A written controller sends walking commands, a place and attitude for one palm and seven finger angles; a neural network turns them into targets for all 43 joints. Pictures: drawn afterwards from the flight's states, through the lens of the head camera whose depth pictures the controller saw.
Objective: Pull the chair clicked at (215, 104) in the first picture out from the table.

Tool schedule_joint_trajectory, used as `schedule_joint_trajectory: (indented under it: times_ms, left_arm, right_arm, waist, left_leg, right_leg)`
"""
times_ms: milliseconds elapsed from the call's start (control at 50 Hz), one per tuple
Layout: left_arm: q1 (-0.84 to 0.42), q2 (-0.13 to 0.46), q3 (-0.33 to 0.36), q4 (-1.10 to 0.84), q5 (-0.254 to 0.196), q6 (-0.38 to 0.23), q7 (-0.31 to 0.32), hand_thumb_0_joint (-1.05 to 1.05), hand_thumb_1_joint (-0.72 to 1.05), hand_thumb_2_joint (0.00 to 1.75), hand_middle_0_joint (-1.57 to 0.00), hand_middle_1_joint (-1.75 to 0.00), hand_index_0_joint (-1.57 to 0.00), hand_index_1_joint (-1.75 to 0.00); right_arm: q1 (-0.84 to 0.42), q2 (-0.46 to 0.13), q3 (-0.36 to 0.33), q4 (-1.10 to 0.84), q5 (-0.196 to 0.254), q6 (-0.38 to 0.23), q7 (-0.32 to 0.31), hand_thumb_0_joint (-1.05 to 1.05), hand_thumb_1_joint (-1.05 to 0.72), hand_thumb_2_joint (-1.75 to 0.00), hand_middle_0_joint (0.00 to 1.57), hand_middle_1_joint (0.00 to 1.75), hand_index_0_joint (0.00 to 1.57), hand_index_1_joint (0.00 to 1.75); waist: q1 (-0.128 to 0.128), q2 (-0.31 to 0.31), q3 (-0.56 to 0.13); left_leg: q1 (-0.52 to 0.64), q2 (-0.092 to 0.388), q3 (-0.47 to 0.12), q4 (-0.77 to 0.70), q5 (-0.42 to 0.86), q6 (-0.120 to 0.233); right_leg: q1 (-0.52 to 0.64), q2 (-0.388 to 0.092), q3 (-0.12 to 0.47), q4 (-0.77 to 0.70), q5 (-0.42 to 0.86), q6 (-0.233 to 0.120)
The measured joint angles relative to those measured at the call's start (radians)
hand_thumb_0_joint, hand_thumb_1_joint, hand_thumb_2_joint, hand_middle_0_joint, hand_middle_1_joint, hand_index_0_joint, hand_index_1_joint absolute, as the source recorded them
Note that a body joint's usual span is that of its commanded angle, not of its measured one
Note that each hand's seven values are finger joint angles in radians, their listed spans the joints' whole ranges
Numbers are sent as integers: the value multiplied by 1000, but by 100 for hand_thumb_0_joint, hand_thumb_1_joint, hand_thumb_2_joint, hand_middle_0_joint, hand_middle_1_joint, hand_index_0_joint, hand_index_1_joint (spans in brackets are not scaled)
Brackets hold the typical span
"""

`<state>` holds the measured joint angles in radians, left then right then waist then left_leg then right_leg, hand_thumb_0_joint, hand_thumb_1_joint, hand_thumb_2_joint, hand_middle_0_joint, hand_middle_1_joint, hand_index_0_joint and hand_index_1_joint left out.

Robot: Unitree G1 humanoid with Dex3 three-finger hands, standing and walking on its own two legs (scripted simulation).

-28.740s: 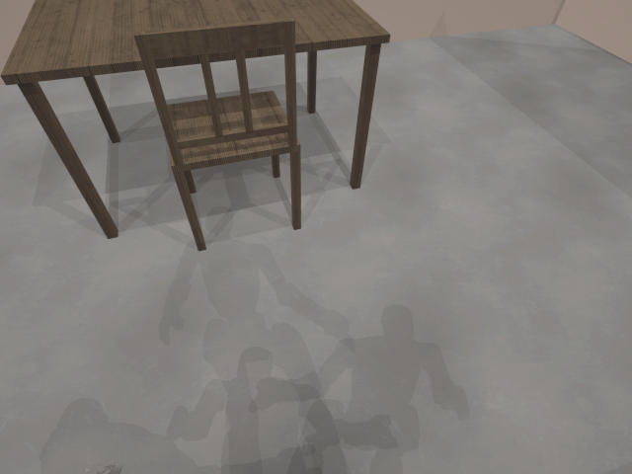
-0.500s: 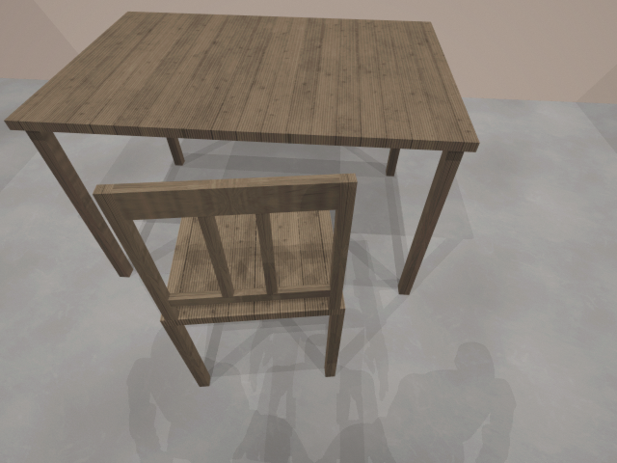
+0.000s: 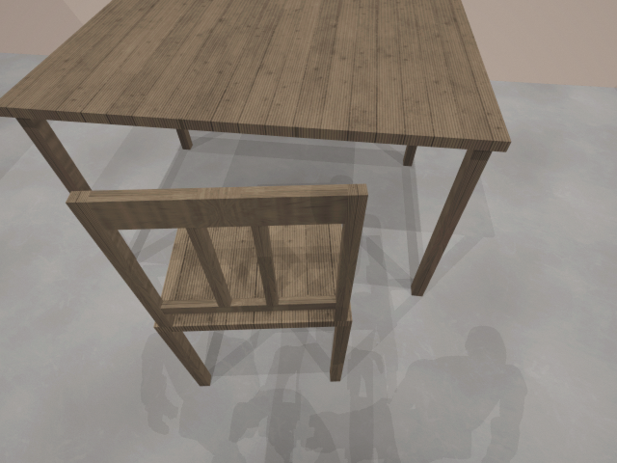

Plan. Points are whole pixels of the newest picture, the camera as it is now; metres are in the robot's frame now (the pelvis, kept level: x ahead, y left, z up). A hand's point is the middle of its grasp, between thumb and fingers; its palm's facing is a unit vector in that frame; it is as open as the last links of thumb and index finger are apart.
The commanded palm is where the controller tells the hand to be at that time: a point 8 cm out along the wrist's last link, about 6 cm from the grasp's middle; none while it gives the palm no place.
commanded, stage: come to a stop and stand still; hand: left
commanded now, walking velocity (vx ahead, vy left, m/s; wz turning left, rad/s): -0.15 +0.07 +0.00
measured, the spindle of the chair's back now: (212, 268) +0.44 +0.20 -0.10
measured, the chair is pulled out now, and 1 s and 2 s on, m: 0.19 0.19 0.19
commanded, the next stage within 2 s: look again from close up in 0.90 s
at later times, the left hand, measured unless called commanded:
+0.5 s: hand out of the picture +0.07 +0.18 -0.16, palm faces -0.01 -0.98 -0.20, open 7.4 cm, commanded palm none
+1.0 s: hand out of the picture -0.04 +0.19 -0.16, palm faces +0.00 -0.98 -0.21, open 7.4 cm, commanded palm none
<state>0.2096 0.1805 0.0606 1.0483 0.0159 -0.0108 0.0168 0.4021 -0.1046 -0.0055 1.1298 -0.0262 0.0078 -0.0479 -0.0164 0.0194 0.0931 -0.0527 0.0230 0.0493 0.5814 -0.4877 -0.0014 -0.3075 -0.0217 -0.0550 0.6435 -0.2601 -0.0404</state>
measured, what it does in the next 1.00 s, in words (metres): stands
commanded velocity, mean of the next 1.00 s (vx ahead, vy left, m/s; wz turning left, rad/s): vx -0.02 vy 0.01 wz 0.00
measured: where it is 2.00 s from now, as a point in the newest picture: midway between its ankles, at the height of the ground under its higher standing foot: outside the picture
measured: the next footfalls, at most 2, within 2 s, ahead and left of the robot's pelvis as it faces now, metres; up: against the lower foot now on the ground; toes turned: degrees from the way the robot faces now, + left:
none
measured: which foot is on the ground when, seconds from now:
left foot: down 0.00-1.00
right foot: down 0.00-1.00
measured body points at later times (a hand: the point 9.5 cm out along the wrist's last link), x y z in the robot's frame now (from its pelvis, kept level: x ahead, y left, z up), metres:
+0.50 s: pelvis +0.00 +0.01 +0.02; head +0.03 +0.00 +0.46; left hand +0.07 +0.23 -0.14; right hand +0.01 -0.22 -0.14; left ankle -0.10 +0.11 -0.72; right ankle +0.02 -0.11 -0.72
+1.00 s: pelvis -0.03 +0.01 +0.01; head -0.01 +0.00 +0.46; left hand -0.04 +0.24 -0.14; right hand -0.05 -0.20 -0.15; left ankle -0.10 +0.11 -0.72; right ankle +0.02 -0.11 -0.72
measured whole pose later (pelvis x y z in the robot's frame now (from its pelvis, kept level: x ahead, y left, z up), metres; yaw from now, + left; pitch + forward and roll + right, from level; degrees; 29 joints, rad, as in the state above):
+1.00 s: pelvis -0.03 +0.01 +0.01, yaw -1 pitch -1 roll +1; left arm 0.30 0.14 -0.01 1.10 0.01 0.00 0.02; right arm 0.35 -0.15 0.02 1.07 -0.02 -0.01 -0.02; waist 0.00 0.03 0.05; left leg -0.08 -0.01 0.09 0.46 -0.37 0.02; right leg -0.32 -0.04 -0.02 0.53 -0.20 0.01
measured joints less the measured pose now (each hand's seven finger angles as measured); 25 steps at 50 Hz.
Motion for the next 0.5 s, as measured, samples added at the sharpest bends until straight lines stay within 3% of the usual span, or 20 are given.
schedule_joint_trajectory:
  times_ms: [60,120,240,320,500]
  left_arm:
    - [-27,-3,-7,5,-1,-9,9,1,93,90,-20,-30,-19,-30]
    - [-49,-4,-14,16,-6,6,17,1,92,90,-20,-30,-19,-30]
    - [-81,-25,-26,4,-2,10,19,1,91,90,-20,-30,-20,-30]
    - [-84,-34,-32,2,2,16,18,0,91,90,-20,-30,-20,-30]
    - [-66,-22,-34,21,-1,19,18,0,91,90,-20,-30,-20,-30]
  right_arm:
    - [-32,-20,-17,7,13,28,-3,0,-91,-90,20,30,21,30]
    - [-68,-30,-24,-9,13,16,-7,0,-91,-90,20,30,21,30]
    - [-122,-48,-35,-69,16,10,-4,0,-91,-90,20,30,20,30]
    - [-142,-72,-39,-93,10,11,6,0,-91,-90,20,30,20,30]
    - [-170,-51,-17,-74,6,12,2,0,-91,-90,20,30,20,30]
  waist:
    - [-14,31,0]
    - [-20,13,-9]
    - [-6,-16,-10]
    - [-7,6,-41]
    - [3,-10,-25]
  left_leg:
    - [-33,15,-25,30,-4,1]
    - [0,11,-10,-62,24,-8]
    - [-7,-11,30,-73,160,-19]
    - [19,-1,32,-163,91,-4]
    - [48,-3,41,-190,112,3]
  right_leg:
    - [10,18,-23,0,-62,18]
    - [13,20,-7,-39,-45,28]
    - [28,2,20,-97,46,9]
    - [19,15,16,-128,4,38]
    - [45,17,24,-154,44,35]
